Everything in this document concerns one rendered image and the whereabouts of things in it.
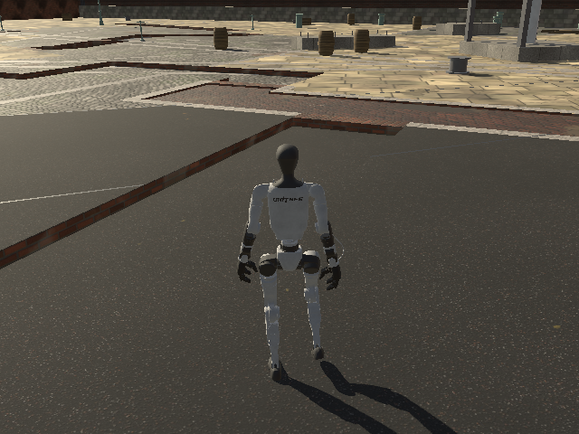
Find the robot right hand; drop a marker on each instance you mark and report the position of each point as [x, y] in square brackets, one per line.
[335, 277]

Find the robot right shin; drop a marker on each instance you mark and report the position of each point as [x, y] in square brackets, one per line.
[314, 318]

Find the robot torso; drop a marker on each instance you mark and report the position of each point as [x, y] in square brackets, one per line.
[288, 211]

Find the robot left forearm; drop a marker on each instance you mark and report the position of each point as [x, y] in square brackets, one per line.
[247, 244]

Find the left robot upper arm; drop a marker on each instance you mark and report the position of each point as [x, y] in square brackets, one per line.
[259, 192]

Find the robot left hand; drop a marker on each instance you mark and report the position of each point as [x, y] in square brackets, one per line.
[241, 270]

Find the robot right forearm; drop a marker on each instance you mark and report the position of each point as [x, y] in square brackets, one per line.
[329, 247]

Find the right robot upper arm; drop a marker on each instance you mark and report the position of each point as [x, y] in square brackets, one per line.
[320, 206]

